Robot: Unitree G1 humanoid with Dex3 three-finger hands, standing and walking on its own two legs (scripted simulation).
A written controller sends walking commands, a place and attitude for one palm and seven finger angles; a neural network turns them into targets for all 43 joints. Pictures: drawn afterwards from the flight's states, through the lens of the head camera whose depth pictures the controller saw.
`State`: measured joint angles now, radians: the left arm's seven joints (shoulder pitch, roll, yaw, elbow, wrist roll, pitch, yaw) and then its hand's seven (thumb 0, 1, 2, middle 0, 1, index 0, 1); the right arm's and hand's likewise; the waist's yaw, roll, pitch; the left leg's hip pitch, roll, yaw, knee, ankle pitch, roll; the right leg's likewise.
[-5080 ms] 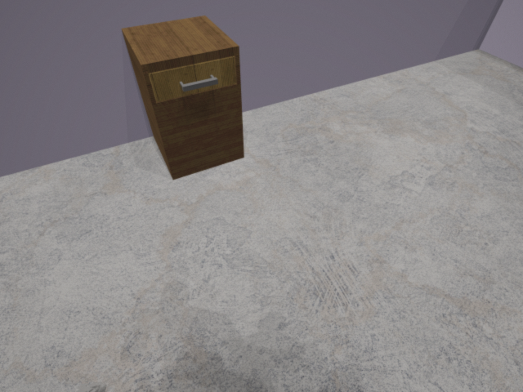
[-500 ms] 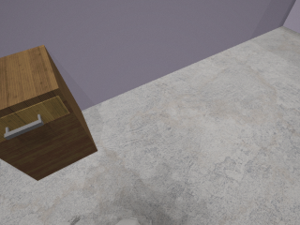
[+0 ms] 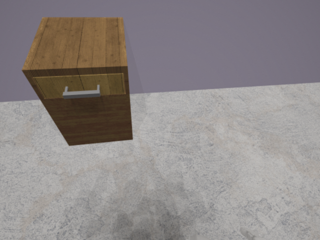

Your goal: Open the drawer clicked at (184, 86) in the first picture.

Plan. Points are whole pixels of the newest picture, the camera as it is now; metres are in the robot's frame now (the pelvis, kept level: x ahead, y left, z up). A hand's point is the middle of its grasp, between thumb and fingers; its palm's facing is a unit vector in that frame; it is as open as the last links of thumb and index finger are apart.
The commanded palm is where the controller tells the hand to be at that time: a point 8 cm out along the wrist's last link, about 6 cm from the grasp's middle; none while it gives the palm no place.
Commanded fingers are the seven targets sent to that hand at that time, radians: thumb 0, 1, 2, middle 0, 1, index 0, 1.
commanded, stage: turn to face it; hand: left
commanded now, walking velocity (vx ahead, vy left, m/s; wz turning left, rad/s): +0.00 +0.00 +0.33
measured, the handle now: (82, 91) +0.72 +0.42 -0.22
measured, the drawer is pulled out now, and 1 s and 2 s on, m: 0.00 0.00 0.00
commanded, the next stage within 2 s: take the last steps up to it in 0.32 s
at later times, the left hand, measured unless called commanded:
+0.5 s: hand out of the picture +0.06 +0.15 -0.14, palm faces +0.17 -0.95 -0.26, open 7.4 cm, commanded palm none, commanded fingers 0.00 0.90 0.90 -0.20 -0.30 -0.20 -0.30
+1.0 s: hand out of the picture -0.08 +0.18 -0.17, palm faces +0.32 -0.93 -0.15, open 7.4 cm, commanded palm none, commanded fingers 0.00 0.90 0.90 -0.20 -0.30 -0.20 -0.30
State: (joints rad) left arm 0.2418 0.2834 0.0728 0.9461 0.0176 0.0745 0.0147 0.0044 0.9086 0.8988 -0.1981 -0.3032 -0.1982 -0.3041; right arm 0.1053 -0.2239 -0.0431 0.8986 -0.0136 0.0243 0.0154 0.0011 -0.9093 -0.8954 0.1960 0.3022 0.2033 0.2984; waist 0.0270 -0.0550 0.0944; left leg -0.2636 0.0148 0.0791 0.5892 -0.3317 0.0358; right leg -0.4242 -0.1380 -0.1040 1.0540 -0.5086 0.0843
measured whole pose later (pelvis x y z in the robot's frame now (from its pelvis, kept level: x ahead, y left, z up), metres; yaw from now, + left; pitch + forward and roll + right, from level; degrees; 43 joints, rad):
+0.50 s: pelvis +0.00 -0.05 +0.01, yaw +10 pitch -1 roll +2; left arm 0.20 0.15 0.02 0.93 0.02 0.00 0.02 0.00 0.91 0.90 -0.20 -0.30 -0.20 -0.30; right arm 0.24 -0.23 -0.07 1.02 -0.02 0.07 0.01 0.00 -0.91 -0.90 0.20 0.30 0.20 0.30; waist -0.03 0.05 0.05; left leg -0.42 -0.01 -0.03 1.07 -0.40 -0.03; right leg -0.20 -0.05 -0.14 0.50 -0.28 -0.05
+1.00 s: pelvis +0.06 +0.04 +0.01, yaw +14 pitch -1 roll +0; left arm 0.45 0.18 0.04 1.16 0.03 0.02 -0.01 0.01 0.91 0.90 -0.20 -0.30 -0.20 -0.30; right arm 0.22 -0.15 -0.04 1.00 -0.02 -0.04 -0.01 -0.01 -0.92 -0.90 0.20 0.30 0.20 0.30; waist 0.04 -0.04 0.02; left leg -0.20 0.02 0.14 0.51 -0.30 0.04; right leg -0.34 -0.10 -0.09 0.99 -0.43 -0.01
